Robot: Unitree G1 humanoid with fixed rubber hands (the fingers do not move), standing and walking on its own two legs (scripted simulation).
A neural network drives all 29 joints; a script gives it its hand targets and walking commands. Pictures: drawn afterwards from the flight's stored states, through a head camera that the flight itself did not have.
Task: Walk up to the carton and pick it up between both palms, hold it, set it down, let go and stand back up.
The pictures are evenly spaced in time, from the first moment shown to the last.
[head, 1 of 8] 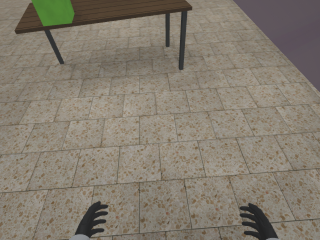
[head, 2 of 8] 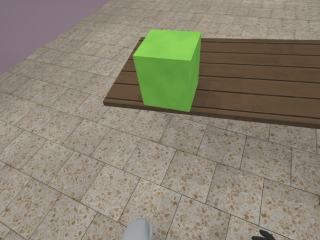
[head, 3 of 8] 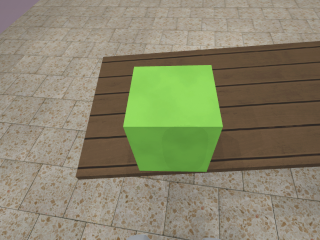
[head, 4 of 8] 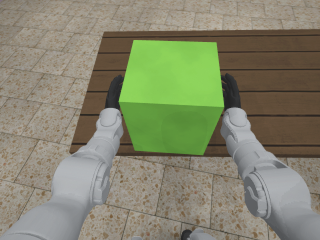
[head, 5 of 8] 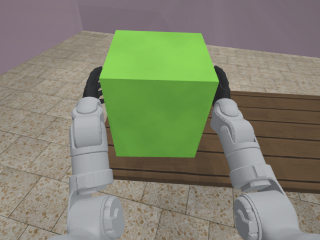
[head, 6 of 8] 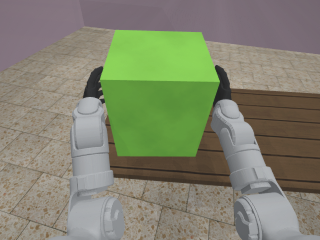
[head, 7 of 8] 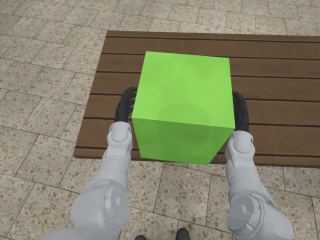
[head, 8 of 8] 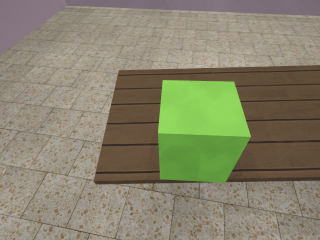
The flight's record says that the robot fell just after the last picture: no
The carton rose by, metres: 0.21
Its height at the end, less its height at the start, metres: +0.00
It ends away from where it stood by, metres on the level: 0.02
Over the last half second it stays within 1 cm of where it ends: yes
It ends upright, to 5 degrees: yes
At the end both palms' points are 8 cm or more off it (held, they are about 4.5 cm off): yes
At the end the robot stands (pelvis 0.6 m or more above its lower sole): yes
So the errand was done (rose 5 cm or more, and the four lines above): yes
